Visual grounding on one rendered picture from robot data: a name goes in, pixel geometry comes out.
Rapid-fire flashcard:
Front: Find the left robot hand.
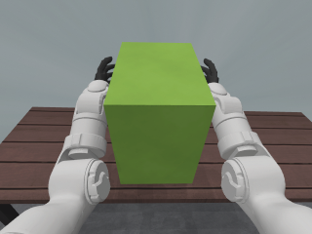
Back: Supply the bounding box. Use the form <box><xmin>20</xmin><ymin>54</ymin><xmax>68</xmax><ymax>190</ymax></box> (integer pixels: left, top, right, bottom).
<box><xmin>95</xmin><ymin>57</ymin><xmax>115</xmax><ymax>84</ymax></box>

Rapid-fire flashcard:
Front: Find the left robot upper arm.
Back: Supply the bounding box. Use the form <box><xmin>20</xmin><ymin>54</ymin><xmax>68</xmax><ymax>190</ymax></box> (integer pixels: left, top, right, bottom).
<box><xmin>0</xmin><ymin>158</ymin><xmax>111</xmax><ymax>234</ymax></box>

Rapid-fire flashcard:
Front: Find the robot right forearm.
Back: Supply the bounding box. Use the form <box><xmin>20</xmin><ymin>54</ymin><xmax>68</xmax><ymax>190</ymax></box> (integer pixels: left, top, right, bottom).
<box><xmin>208</xmin><ymin>82</ymin><xmax>286</xmax><ymax>190</ymax></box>

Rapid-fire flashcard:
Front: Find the robot left forearm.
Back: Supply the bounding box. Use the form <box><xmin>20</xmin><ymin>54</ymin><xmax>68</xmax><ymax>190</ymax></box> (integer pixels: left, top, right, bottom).
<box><xmin>48</xmin><ymin>80</ymin><xmax>109</xmax><ymax>196</ymax></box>

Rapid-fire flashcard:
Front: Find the table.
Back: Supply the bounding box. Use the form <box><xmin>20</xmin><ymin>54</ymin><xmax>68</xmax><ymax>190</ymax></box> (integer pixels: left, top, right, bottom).
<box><xmin>0</xmin><ymin>106</ymin><xmax>312</xmax><ymax>226</ymax></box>

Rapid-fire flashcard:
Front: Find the carton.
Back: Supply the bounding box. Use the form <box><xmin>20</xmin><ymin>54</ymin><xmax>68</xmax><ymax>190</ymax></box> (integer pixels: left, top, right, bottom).
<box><xmin>103</xmin><ymin>42</ymin><xmax>216</xmax><ymax>184</ymax></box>

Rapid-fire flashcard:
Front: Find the right robot hand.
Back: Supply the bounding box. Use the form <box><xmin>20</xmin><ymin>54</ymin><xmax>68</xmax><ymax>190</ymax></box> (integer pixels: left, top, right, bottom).
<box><xmin>201</xmin><ymin>58</ymin><xmax>219</xmax><ymax>84</ymax></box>

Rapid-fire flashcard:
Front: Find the right robot upper arm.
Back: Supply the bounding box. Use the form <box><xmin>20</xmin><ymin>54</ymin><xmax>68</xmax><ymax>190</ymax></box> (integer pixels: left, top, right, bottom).
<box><xmin>220</xmin><ymin>155</ymin><xmax>312</xmax><ymax>234</ymax></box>

